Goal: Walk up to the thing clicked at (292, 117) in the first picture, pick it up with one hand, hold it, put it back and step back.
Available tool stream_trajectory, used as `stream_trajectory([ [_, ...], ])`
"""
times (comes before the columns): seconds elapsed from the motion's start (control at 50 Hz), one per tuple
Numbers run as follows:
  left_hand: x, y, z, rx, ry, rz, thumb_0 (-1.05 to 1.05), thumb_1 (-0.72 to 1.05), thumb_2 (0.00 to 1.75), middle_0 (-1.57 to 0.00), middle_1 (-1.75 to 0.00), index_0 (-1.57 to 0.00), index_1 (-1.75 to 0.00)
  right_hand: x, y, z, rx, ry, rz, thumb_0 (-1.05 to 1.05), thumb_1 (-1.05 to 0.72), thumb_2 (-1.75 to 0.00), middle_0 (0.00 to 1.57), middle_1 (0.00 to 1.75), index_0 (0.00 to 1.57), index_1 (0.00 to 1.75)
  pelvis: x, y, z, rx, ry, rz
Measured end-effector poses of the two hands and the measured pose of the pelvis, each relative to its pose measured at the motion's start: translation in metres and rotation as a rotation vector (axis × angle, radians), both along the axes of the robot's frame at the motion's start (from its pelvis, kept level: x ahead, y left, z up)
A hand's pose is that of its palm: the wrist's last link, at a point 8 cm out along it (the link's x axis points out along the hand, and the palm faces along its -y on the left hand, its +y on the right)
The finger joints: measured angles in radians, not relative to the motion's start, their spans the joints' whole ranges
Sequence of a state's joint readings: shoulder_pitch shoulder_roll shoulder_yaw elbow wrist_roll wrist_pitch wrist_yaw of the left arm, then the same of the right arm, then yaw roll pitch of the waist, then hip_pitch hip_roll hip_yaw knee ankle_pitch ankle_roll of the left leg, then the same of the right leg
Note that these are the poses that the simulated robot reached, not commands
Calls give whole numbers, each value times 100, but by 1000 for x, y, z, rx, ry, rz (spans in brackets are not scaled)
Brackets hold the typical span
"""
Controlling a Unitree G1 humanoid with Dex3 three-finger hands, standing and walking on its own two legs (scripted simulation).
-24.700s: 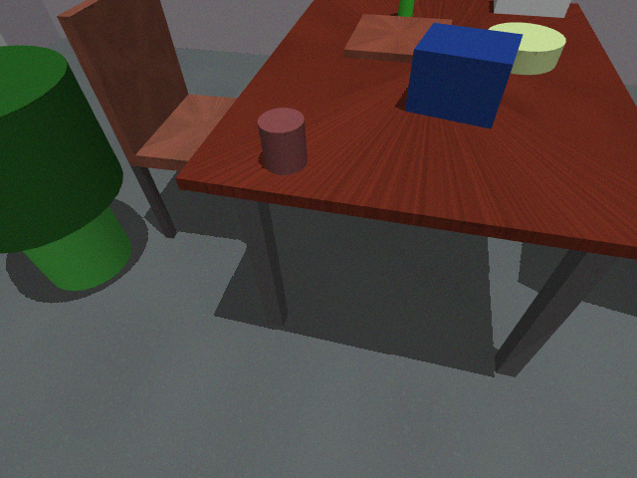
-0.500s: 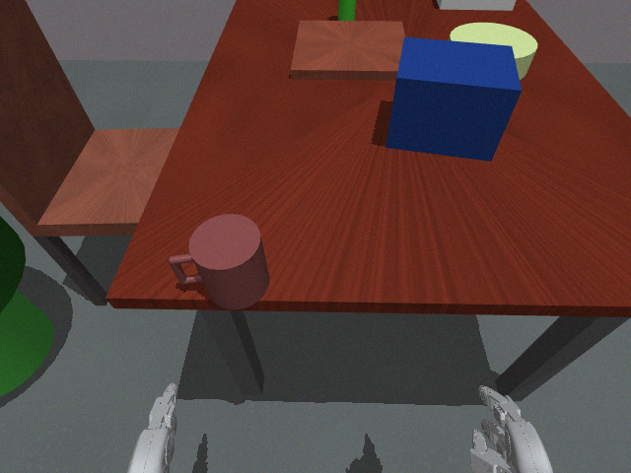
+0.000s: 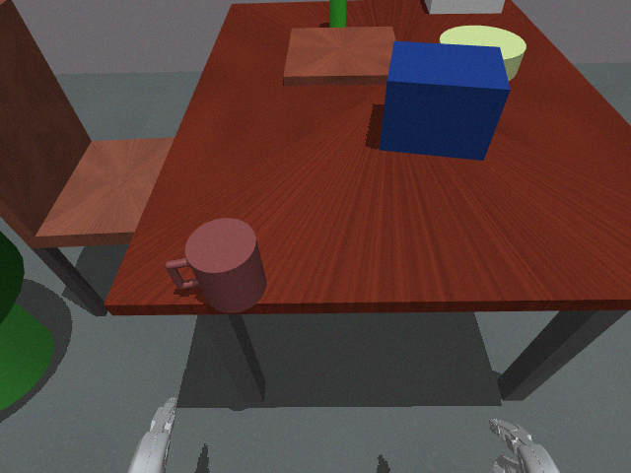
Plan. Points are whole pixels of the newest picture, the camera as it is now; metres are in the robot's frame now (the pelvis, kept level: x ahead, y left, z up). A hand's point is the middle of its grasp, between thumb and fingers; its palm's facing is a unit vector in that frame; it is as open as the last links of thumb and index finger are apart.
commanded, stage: home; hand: left
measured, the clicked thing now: (216, 268) +0.39 +0.17 +0.04
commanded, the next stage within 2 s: stand in 1.68 s
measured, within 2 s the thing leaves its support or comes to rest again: neither
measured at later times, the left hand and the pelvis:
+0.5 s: hand out of the picture +0.03 +0.26 -0.14, palm faces -0.03 -0.93 -0.37, open 17.5 cm; pelvis -0.01 +0.00 +0.02, yaw +1 degrees
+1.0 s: hand out of the picture +0.04 +0.25 -0.14, palm faces -0.02 -0.94 -0.35, open 17.5 cm; pelvis -0.01 +0.00 +0.02, yaw +1 degrees
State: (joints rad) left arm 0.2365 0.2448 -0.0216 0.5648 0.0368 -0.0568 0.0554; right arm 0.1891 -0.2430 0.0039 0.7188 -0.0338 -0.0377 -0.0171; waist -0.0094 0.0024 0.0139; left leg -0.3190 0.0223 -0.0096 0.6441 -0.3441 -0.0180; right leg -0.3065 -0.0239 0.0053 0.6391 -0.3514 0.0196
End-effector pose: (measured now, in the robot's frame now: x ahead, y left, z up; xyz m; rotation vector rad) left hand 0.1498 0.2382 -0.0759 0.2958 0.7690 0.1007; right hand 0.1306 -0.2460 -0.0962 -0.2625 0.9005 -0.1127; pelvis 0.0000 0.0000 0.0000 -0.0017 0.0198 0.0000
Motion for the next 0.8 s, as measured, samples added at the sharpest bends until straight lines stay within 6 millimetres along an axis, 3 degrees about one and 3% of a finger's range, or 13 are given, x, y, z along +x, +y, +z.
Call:
stream_trajectory([
  [0.2,-66,56,-20,99,281,75,-1,-52,6,-5,-5,-6,-5,-37,-45,-3,-77,173,-37,1,-90,-90,20,30,20,30,-4,-2,5,1,-34,13],
  [0.36,-108,69,-23,107,428,129,-1,-54,5,-5,-5,-5,-5,-66,-53,-4,-92,293,-55,1,-90,-90,20,30,20,30,-9,-1,14,0,-55,16],
  [0.5,-121,66,-22,90,462,148,-1,-55,4,-5,-5,-5,-5,-77,-47,-6,-76,323,-51,0,-90,-90,20,30,20,30,-15,-1,18,2,-69,18],
  [0.8,-125,61,-22,74,485,167,-1,-55,4,-5,-5,-5,-5,-87,-50,-6,-70,354,-67,0,-90,-90,20,30,20,30,-16,-3,21,0,-60,19],
])
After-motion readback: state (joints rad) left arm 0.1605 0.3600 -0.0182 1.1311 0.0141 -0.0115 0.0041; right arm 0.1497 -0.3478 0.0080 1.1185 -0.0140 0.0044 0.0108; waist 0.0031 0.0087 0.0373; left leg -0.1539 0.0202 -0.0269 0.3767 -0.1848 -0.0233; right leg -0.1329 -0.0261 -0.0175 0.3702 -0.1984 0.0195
